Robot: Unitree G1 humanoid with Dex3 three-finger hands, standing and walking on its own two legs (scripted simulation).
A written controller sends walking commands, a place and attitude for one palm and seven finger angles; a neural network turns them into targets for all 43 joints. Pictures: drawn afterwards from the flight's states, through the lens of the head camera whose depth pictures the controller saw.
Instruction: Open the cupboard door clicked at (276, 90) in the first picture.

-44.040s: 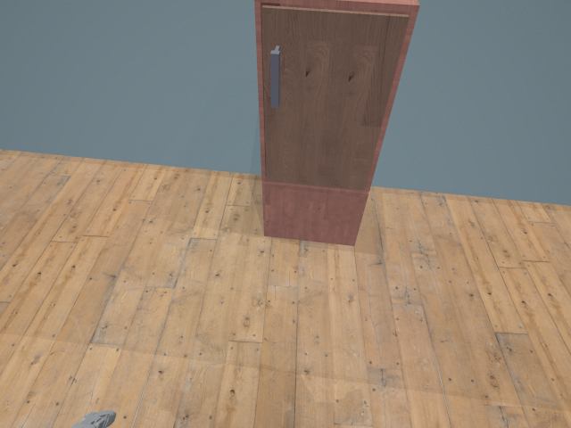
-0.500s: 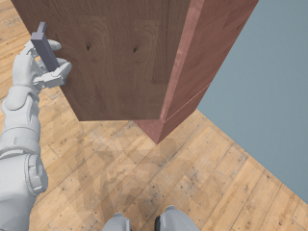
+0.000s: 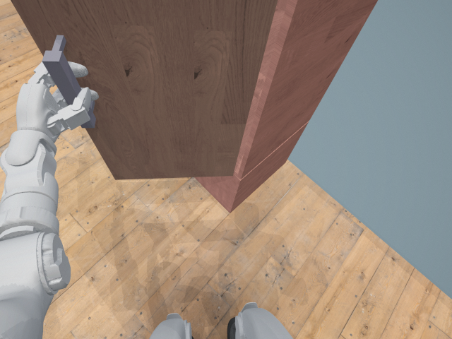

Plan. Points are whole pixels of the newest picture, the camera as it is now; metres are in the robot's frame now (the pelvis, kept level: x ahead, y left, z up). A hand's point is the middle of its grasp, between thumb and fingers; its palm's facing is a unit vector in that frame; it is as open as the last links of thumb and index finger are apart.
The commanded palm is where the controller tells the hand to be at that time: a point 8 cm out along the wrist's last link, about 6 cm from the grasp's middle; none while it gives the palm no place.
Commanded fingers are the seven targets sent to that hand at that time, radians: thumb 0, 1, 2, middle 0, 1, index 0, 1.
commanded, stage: pull the door open along its arc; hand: left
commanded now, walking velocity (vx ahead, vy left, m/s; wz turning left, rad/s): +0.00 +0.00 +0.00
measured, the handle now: (75, 85) +0.54 +0.24 +0.08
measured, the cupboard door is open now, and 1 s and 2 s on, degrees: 51 94 94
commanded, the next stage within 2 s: open thumb and fingers to let go in 0.92 s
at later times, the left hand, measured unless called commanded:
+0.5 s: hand (104, 175) +0.36 +0.16 +0.08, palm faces +0.18 -0.98 +0.10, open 6.4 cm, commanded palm +0.31 +0.22 +0.08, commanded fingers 0.00 0.90 0.90 -0.40 -1.35 -0.40 -1.35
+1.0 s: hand (167, 225) +0.28 +0.07 +0.09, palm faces +0.42 -0.91 +0.04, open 6.3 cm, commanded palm +0.24 +0.11 +0.08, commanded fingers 0.00 0.90 0.90 -0.40 -1.35 -0.40 -1.35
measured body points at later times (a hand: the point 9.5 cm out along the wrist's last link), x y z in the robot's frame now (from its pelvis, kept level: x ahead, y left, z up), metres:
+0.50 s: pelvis +0.01 +0.00 +0.01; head +0.07 +0.01 +0.46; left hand +0.35 +0.21 +0.08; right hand +0.16 -0.24 -0.08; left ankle -0.02 +0.07 -0.68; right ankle +0.02 -0.11 -0.68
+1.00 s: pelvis +0.01 -0.05 +0.02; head +0.04 -0.06 +0.47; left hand +0.25 +0.12 +0.09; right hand +0.18 -0.26 -0.08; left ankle -0.02 +0.07 -0.68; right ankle +0.02 -0.11 -0.68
